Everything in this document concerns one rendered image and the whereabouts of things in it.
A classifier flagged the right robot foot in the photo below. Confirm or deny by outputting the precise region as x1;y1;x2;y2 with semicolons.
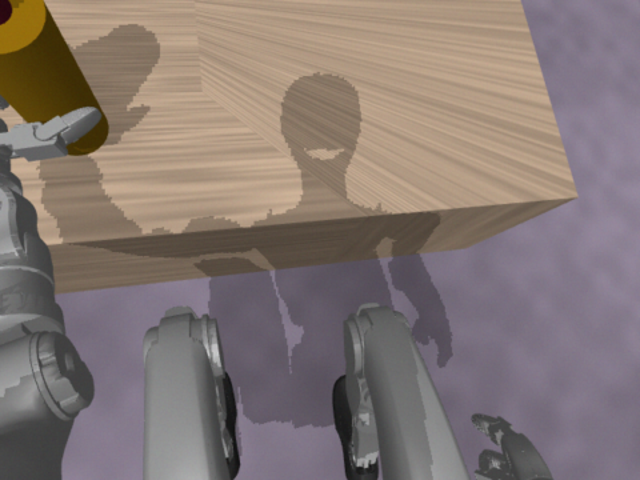
332;375;379;480

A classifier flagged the bottle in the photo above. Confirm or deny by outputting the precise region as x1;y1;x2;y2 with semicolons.
0;0;109;156

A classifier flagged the left robot foot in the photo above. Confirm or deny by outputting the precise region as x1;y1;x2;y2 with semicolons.
222;371;240;480

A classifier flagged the left robot hand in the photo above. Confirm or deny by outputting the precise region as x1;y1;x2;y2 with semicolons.
0;95;102;172

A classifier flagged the left robot arm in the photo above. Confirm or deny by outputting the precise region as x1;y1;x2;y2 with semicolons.
0;166;94;480

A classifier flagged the right robot hand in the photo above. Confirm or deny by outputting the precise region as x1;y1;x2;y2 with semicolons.
471;414;553;480

